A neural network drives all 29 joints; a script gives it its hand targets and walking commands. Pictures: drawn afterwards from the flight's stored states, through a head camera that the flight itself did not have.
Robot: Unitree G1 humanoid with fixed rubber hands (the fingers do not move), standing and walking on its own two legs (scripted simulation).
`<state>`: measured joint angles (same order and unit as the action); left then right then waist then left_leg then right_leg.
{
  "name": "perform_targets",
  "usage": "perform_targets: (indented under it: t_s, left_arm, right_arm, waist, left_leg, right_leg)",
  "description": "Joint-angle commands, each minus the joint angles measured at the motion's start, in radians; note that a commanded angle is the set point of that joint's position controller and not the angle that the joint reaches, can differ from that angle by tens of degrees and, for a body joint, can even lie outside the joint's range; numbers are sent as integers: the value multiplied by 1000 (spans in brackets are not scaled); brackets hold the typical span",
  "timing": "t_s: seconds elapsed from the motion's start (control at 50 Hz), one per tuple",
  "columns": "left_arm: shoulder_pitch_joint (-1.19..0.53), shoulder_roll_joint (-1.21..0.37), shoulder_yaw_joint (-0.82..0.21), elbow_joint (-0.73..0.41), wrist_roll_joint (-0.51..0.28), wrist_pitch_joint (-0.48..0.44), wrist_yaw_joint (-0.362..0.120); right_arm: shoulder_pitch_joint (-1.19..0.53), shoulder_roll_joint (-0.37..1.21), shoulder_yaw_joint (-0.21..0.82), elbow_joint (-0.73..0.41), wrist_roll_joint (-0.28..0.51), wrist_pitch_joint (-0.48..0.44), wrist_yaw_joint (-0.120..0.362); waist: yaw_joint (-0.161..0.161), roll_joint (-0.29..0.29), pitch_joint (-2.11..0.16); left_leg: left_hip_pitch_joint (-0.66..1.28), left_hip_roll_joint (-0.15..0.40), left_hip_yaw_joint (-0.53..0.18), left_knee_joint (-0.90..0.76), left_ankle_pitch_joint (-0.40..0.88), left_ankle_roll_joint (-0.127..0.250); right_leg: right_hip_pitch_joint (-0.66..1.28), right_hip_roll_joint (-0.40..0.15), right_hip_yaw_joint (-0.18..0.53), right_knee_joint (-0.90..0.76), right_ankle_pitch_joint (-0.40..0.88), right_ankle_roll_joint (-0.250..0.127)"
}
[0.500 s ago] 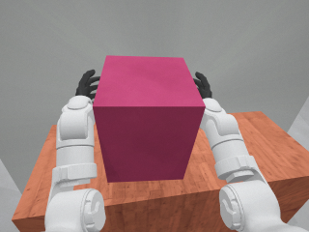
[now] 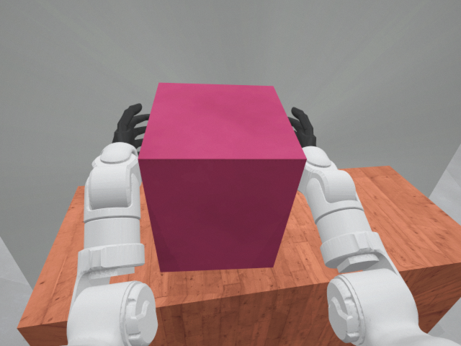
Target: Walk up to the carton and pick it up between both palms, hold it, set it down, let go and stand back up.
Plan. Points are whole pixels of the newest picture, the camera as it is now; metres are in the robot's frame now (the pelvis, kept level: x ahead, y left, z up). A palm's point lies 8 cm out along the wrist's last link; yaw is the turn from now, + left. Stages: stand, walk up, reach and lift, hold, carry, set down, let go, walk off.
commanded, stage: hold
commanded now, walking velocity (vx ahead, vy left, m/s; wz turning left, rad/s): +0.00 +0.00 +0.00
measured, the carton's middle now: (217, 177) +0.36 +0.01 +0.19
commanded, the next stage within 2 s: set down in 0.18 s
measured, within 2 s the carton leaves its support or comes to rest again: neither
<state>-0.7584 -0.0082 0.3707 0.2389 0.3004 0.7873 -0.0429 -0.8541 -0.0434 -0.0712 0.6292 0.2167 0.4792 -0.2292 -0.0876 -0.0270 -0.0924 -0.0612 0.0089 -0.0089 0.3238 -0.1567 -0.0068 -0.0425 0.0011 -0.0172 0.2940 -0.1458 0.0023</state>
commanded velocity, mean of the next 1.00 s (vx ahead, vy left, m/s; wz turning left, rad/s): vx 0.00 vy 0.00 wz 0.00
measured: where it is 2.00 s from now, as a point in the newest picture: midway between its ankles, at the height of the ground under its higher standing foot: outside the picture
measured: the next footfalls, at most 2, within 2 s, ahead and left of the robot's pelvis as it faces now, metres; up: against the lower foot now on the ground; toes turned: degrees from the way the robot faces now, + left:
none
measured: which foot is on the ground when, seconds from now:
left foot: down 0.00-1.00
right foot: down 0.00-1.00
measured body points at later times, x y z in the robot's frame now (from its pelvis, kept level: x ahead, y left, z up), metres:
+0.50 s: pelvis +0.00 +0.00 +0.00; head -0.07 +0.02 +0.44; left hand +0.38 +0.16 +0.27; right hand +0.39 -0.14 +0.26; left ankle +0.02 +0.12 -0.75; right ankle +0.02 -0.12 -0.75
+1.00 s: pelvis +0.03 -0.01 +0.00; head +0.00 +0.00 +0.45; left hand +0.40 +0.17 +0.20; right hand +0.44 -0.13 +0.21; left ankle +0.02 +0.12 -0.75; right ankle +0.02 -0.12 -0.75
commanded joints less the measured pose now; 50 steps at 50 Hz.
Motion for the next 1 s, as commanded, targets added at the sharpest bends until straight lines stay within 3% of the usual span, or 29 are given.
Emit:
perform_targets:
  t_s: [0.0,0.02,0.06,0.08,0.1,0.16,0.18,0.2,0.24,0.26,0.3,0.34,0.4,0.42,0.44,0.46,0.48,0.52,0.54,0.6,0.62,0.66,0.72,0.74,0.78,0.82,0.9,0.94,0.98]
  left_arm:
    - [-599,-490,-423,-89,-96,-30,-160]
    - [-613,-484,-409,-57,-76,-30,-167]
    - [-593,-537,-464,-105,-107,-30,-159]
    - [-621,-516,-438,-64,-87,-27,-162]
    - [-617,-510,-451,-104,-106,-34,-161]
    - [-619,-490,-444,-124,-98,-36,-163]
    - [-665,-484,-470,-254,-172,-25,-137]
    - [-653,-457,-425,-196,-126,-9,-140]
    - [-698,-533,-519,-195,-193,-35,-127]
    - [-656,-496,-441,-60,-136,-23,-137]
    - [-675,-451,-368,19,-97,-42,-152]
    - [-673,-471,-355,47,-86,-59,-163]
    - [-695,-528,-425,-35,-126,-111,-161]
    - [-715,-521,-415,-34,-100,-128,-150]
    - [-678,-500,-363,24,-68,-142,-158]
    - [-649,-510,-367,-4,-60,-166,-156]
    - [-599,-472,-288,13,-12,-172,-159]
    - [-568,-443,-254,31,32,-176,-166]
    - [-506,-432,-214,50,66,-170,-174]
    - [-485,-370,-195,46,77,-147,-209]
    - [-451,-382,-225,13,72,-148,-210]
    - [-472,-435,-283,-51,36,-168,-207]
    - [-457,-466,-355,-136,-24,-222,-165]
    - [-440,-451,-350,-124,-13,-234,-154]
    - [-461,-445,-362,-261,-36,-279,-131]
    - [-480,-493,-427,-272,-67,-304,-115]
    - [-343,-459,-441,-259,-86,-317,-112]
    - [-353,-456,-431,-270,-89,-306,-115]
    - [-351,-491,-441,-264,-78,-306,-115]
  right_arm:
    - [-702,553,355,-314,144,-31,102]
    - [-706,539,330,-261,138,-27,100]
    - [-747,569,365,-343,159,-54,104]
    - [-692,530,325,-248,152,-29,100]
    - [-718,568,364,-332,158,-39,103]
    - [-651,531,350,-260,160,-24,104]
    - [-678,549,384,-336,190,-28,115]
    - [-719,549,395,-340,202,-30,106]
    - [-754,530,352,-335,176,-55,120]
    - [-744,506,319,-243,148,-49,119]
    - [-712,508,265,-149,90,-60,133]
    - [-727,509,236,-140,52,-97,149]
    - [-776,527,261,-251,28,-171,153]
    - [-809,504,231,-237,18,-202,163]
    - [-796,476,189,-211,-34,-224,172]
    - [-805,471,176,-246,-48,-273,181]
    - [-770,456,183,-211,-65,-292,189]
    - [-698,452,162,-116,-90,-317,200]
    - [-648,427,181,-91,-86,-320,201]
    - [-563,329,83,3,-142,-307,214]
    - [-553,343,107,-30,-137,-322,215]
    - [-561,362,89,-65,-157,-361,220]
    - [-529,374,99,-58,-137,-420,222]
    - [-536,385,118,-56,-135,-431,229]
    - [-464,431,205,-82,-122,-466,223]
    - [-482,426,232,-75,-99,-480,222]
    - [-436,439,351,-185,-78,-489,210]
    - [-470,442,373,-221,-68,-488,204]
    - [-466,440,366,-214,-75,-493,196]
  waist:
    - [9,-8,-235]
    - [11,-10,-201]
    - [14,37,-291]
    - [-12,50,-207]
    - [5,24,-268]
    - [1,38,-231]
    - [-8,29,-356]
    - [16,39,-284]
    - [-12,96,-323]
    - [9,72,-209]
    - [30,5,-139]
    - [30,11,-124]
    - [26,12,-263]
    - [35,67,-270]
    - [33,34,-228]
    - [47,61,-252]
    - [78,24,-209]
    - [85,30,-135]
    - [96,-7,-85]
    - [57,8,5]
    - [67,-3,-3]
    - [34,16,-34]
    - [35,54,-211]
    - [56,56,-188]
    - [73,10,-289]
    - [53,56,-320]
    - [76,-8,-325]
    - [74,-36,-317]
    - [61,-28,-290]
  left_leg:
    - [75,-56,37,-41,155,-12]
    - [55,-53,36,-49,109,-7]
    - [74,-56,35,-36,199,-22]
    - [55,-47,25,-35,155,-25]
    - [61,-63,44,-39,144,-14]
    - [65,-48,27,-30,167,-27]
    - [154,-56,10,-9,288,-24]
    - [141,-68,17,-6,281,-12]
    - [144,-48,9,3,255,-46]
    - [87,-61,31,-22,170,-27]
    - [55,-59,43,-68,24,-1]
    - [44,-47,40,-90,-11,-6]
    - [127,-37,30,-43,105,-21]
    - [121,-30,28,-70,71,-30]
    - [105,-27,31,-86,18,-18]
    - [94,-15,18,-80,36,-33]
    - [98,-14,24,-92,33,-14]
    - [101,-24,44,-97,41,-2]
    - [107,-18,36,-102,61,11]
    - [65,-11,36,-160,-90,19]
    - [93,-14,44,-142,-41,11]
    - [81,-12,49,-135,-1,-10]
    - [223,-8,58,-49,278,-52]
    - [226,-15,61,-40,292,-49]
    - [289,-22,71,12,488,-43]
    - [329,-9,46,43,588,-62]
    - [264,-36,63,65,620,-33]
    - [236,-44,68,43,556,-17]
    - [229,-39,55,46,565,-23]
  right_leg:
    - [163,75,-30,-51,132,40]
    - [154,69,-22,-56,90,36]
    - [188,75,-29,-37,178,39]
    - [156,74,-22,-51,123,29]
    - [191,72,-30,-42,145,44]
    - [170,79,-20,-40,138,29]
    - [189,98,-27,-28,189,33]
    - [175,84,-22,-48,170,34]
    - [106,95,-35,-38,117,19]
    - [109,74,-23,-63,69,23]
    - [100,64,-21,-82,-36,21]
    - [91,63,-44,-72,-50,19]
    - [101,67,-60,-54,33,19]
    - [107,70,-62,-60,4,15]
    - [101,58,-72,-74,-37,16]
    - [128,61,-79,-50,-20,4]
    - [134,54,-80,-56,-48,6]
    - [142,50,-77,-61,-55,12]
    - [167,45,-85,-59,-50,8]
    - [153,51,-88,-64,-168,-1]
    - [138,51,-91,-71,-143,-1]
    - [137,61,-110,-55,-88,4]
    - [133,76,-126,-56,41,-4]
    - [117,67,-123,-57,28,-1]
    - [190,63,-117,-35,209,0]
    - [159,66,-117,-23,256,-7]
    - [252,42,-93,17,533,18]
    - [272,38,-89,35,592,36]
    - [255,45,-94,22,521,23]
